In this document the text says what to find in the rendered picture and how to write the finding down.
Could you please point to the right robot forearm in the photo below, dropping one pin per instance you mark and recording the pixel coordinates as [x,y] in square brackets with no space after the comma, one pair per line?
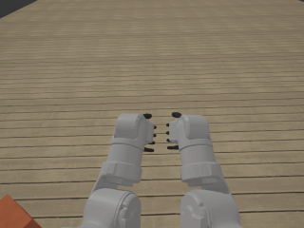
[198,163]

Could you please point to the robot left upper arm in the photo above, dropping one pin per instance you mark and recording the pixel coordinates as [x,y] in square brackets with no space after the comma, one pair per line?
[112,208]

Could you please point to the robot right upper arm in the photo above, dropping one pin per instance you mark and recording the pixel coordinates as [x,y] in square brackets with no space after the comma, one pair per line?
[209,208]

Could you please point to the robot right hand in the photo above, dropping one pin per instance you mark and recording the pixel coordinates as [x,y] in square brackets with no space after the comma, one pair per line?
[175,147]

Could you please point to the left robot forearm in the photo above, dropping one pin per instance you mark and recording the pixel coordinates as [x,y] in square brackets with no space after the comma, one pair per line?
[132,132]

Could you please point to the carton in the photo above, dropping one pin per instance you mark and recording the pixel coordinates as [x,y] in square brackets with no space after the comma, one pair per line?
[12,215]

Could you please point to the robot left hand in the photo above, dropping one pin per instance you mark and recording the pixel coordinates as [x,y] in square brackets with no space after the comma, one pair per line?
[148,116]

